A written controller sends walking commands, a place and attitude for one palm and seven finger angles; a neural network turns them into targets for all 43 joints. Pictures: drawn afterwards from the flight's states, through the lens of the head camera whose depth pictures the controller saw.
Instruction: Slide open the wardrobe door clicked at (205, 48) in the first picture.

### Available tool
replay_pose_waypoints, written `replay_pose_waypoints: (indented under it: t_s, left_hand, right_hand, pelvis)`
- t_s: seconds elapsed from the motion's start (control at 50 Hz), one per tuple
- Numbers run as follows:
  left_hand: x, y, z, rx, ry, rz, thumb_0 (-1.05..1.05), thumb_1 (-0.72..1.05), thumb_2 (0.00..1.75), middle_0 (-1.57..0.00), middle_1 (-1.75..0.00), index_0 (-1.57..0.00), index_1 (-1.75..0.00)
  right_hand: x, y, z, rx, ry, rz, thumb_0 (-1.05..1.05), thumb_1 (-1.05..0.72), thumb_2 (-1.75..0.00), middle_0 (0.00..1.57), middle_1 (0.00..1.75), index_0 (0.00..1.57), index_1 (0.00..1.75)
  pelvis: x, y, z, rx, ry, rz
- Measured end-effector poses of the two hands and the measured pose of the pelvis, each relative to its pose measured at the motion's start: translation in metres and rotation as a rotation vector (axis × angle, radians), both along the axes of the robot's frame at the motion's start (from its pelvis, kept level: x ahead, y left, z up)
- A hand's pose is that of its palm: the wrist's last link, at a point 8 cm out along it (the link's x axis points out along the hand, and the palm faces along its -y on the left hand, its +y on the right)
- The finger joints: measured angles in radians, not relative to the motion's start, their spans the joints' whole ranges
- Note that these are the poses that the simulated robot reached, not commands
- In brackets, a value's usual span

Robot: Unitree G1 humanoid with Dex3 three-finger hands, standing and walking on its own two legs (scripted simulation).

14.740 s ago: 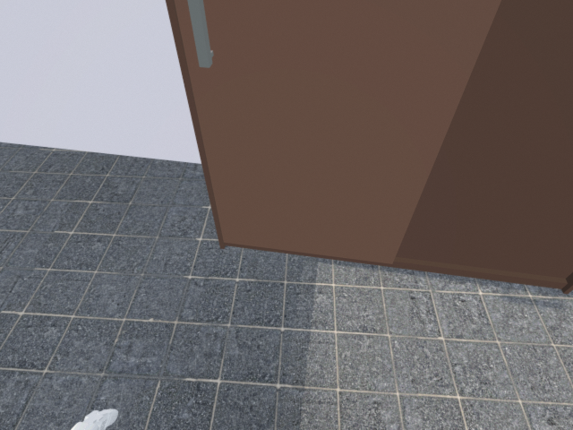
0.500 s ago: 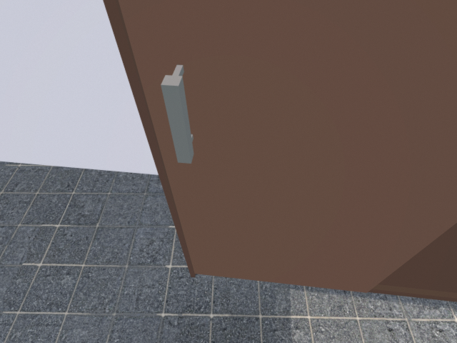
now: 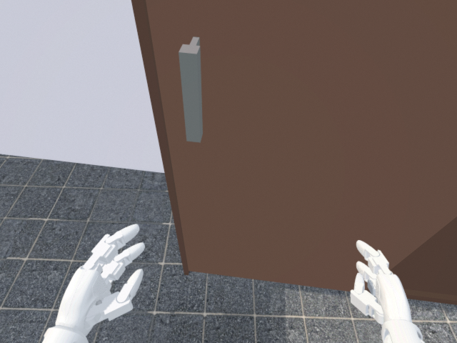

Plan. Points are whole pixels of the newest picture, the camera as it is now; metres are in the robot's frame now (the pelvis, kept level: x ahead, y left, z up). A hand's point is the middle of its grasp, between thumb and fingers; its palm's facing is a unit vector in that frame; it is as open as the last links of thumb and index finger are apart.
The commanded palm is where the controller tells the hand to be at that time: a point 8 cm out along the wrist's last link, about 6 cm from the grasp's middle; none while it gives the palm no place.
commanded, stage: raise the hand with hooked fingers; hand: left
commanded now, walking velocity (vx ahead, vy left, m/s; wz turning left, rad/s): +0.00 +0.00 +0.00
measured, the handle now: (195, 92) +0.47 +0.09 +0.21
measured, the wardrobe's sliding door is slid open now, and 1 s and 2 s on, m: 0.00 0.00 0.00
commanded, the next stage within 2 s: move the hooked fingers beside the handle in 1.72 s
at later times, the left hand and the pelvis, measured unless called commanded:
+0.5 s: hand (57, 247) +0.22 +0.25 +0.11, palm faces +0.03 -1.00 -0.07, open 11.3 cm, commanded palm +0.19 +0.29 +0.12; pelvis +0.00 +0.03 +0.01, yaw +1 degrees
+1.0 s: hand (18, 196) +0.25 +0.29 +0.18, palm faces +0.04 -0.99 -0.11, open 13.8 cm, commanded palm +0.22 +0.33 +0.20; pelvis +0.01 +0.01 +0.03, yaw +3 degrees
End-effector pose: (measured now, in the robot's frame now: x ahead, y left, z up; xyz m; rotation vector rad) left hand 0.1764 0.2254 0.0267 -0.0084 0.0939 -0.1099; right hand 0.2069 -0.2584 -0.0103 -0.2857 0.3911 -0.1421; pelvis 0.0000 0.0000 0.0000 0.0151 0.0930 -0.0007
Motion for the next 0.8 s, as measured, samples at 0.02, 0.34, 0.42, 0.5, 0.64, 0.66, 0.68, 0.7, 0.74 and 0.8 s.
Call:
replay_pose_waypoints:
  t_s: [0.02, 0.34, 0.42, 0.5, 0.64, 0.66, 0.68, 0.7, 0.74, 0.8]
  left_hand:
    - [-0.013, 0.006, -0.010, -0.013, 0.047, 0.025, 0.00, 0.64, 0.79, -0.22, -0.48, -0.22, -0.47]
    - [0.019, 0.043, 0.052, 0.109, -0.095, -0.053, 0.01, 0.26, 0.63, -0.25, -0.72, -0.24, -0.71]
    - [0.030, 0.062, 0.056, 0.068, 0.004, 0.014, 0.01, 0.17, 0.59, -0.26, -0.78, -0.26, -0.77]
    - [0.024, 0.083, 0.086, 0.075, -0.106, 0.138, 0.01, 0.07, 0.55, -0.27, -0.84, -0.26, -0.83]
    - [0.027, 0.084, 0.099, 0.103, -0.125, 0.101, 0.00, -0.09, 0.48, -0.27, -0.94, -0.27, -0.93]
    - [0.030, 0.083, 0.097, 0.105, -0.102, 0.085, 0.00, -0.11, 0.47, -0.27, -0.96, -0.27, -0.95]
    - [0.032, 0.083, 0.097, 0.110, -0.084, 0.074, 0.00, -0.14, 0.46, -0.28, -0.97, -0.27, -0.96]
    - [0.034, 0.084, 0.100, 0.116, -0.076, 0.069, 0.00, -0.16, 0.45, -0.28, -0.99, -0.28, -0.98]
    - [0.038, 0.089, 0.110, 0.126, -0.096, 0.077, 0.00, -0.21, 0.43, -0.28, -1.02, -0.28, -1.01]
    - [0.041, 0.100, 0.137, 0.128, -0.187, 0.122, 0.00, -0.28, 0.40, -0.29, -1.06, -0.29, -1.05]
  right_hand:
    - [0.005, 0.002, 0.003, -0.013, -0.008, 0.011, 0.01, -0.91, -0.90, 0.20, 0.30, 0.20, 0.30]
    - [-0.033, 0.094, -0.059, 0.143, 0.178, 0.106, 0.01, -0.90, -0.90, 0.20, 0.30, 0.20, 0.30]
    - [-0.056, 0.089, -0.056, 0.162, 0.207, 0.033, 0.01, -0.90, -0.90, 0.20, 0.30, 0.20, 0.30]
    - [-0.065, 0.075, -0.050, 0.116, 0.223, 0.020, 0.01, -0.90, -0.90, 0.20, 0.30, 0.20, 0.30]
    - [-0.048, 0.052, -0.037, 0.035, 0.194, 0.031, 0.01, -0.90, -0.90, 0.20, 0.30, 0.20, 0.30]
    - [-0.044, 0.050, -0.034, 0.031, 0.179, 0.028, 0.01, -0.90, -0.90, 0.20, 0.30, 0.20, 0.30]
    - [-0.039, 0.049, -0.030, 0.028, 0.162, 0.025, 0.01, -0.90, -0.90, 0.20, 0.30, 0.20, 0.30]
    - [-0.035, 0.048, -0.026, 0.027, 0.145, 0.024, 0.01, -0.91, -0.90, 0.20, 0.30, 0.20, 0.30]
    - [-0.026, 0.049, -0.018, 0.030, 0.108, 0.027, 0.01, -0.91, -0.90, 0.20, 0.30, 0.20, 0.30]
    - [-0.013, 0.054, -0.008, 0.041, 0.063, 0.048, 0.01, -0.91, -0.90, 0.20, 0.30, 0.20, 0.30]
  pelvis:
    - [0.000, 0.000, -0.002, -0.003, 0.004, 0.004]
    - [-0.013, 0.021, -0.006, -0.057, -0.006, 0.052]
    - [-0.007, 0.025, 0.003, -0.044, -0.013, 0.026]
    - [0.000, 0.028, 0.009, -0.045, -0.025, 0.023]
    - [0.003, 0.030, 0.014, -0.049, -0.051, 0.042]
    - [0.004, 0.030, 0.015, -0.048, -0.055, 0.042]
    - [0.004, 0.029, 0.016, -0.047, -0.060, 0.040]
    - [0.005, 0.028, 0.018, -0.046, -0.065, 0.039]
    - [0.007, 0.026, 0.020, -0.043, -0.077, 0.038]
    - [0.011, 0.022, 0.024, -0.042, -0.094, 0.038]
